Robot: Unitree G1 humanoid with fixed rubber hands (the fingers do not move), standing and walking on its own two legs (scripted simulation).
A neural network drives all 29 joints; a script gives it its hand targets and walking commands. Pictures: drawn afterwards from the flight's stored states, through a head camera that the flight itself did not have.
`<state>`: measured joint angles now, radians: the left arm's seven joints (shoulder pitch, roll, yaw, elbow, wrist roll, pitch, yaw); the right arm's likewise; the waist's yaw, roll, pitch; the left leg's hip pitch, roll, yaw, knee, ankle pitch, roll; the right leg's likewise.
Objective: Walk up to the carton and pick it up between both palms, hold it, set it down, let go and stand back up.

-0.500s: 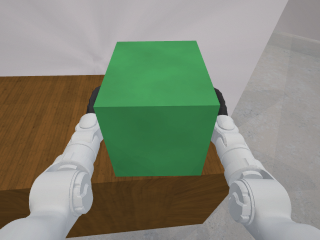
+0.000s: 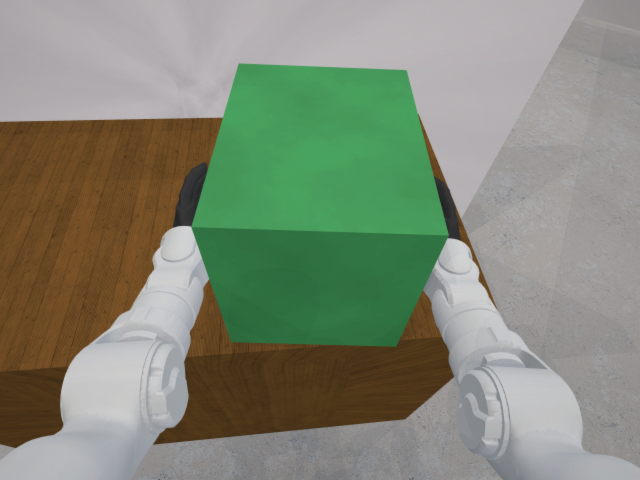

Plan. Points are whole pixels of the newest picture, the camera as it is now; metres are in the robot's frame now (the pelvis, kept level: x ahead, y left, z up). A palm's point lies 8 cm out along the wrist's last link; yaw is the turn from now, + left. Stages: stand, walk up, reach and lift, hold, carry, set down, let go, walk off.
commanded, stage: set down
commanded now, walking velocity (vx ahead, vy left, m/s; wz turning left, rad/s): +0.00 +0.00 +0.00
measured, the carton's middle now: (318, 206) +0.48 +0.01 +0.04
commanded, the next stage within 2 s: none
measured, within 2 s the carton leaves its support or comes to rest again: rests again in 0.18 s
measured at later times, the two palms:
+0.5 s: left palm (192, 234) +0.42 +0.18 +0.04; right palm (440, 243) +0.42 -0.15 +0.05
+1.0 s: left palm (165, 245) +0.41 +0.22 +0.03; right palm (447, 251) +0.41 -0.17 +0.04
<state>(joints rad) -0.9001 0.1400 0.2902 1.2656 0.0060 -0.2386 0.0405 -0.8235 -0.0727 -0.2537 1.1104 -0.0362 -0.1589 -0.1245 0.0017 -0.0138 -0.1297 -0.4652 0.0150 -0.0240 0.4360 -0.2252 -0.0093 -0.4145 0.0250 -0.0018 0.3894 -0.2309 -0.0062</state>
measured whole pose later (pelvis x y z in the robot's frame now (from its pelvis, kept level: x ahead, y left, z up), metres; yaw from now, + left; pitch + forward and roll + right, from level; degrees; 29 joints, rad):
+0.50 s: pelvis -0.01 +0.00 +0.00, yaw +0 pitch +17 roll -1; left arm -0.91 0.14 0.29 1.31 0.01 -0.24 0.05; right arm -0.83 -0.08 -0.27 1.14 -0.05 -0.19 -0.12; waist 0.00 -0.01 -0.15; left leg -0.52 0.02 -0.02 0.44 -0.21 -0.01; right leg -0.47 0.03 0.00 0.39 -0.21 -0.01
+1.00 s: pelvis -0.02 +0.01 -0.01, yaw -1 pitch +22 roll -2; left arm -0.93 0.24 0.12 1.32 -0.15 -0.21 0.09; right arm -0.86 -0.16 -0.20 1.17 0.08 -0.13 -0.06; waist 0.00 -0.01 -0.22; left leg -0.69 0.03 -0.02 0.51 -0.21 -0.01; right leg -0.62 0.04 0.00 0.41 -0.18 0.00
